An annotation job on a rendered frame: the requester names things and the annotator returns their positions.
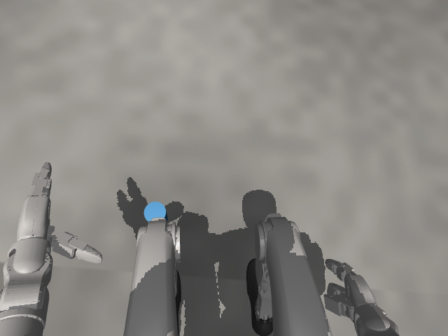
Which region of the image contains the can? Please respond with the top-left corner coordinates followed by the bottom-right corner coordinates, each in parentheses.
top-left (144, 202), bottom-right (168, 222)

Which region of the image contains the left robot arm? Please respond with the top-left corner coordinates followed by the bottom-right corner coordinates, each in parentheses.
top-left (0, 238), bottom-right (53, 336)

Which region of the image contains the right robot arm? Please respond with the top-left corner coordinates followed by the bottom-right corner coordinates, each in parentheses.
top-left (353, 304), bottom-right (399, 336)

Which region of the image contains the right robot foot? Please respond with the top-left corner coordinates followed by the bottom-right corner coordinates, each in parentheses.
top-left (246, 258), bottom-right (273, 336)

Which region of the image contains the left robot hand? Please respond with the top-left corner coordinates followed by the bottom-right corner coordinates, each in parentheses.
top-left (16, 162), bottom-right (102, 263)

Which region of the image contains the right robot hand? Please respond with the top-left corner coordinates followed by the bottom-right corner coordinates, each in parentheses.
top-left (323, 259), bottom-right (377, 323)

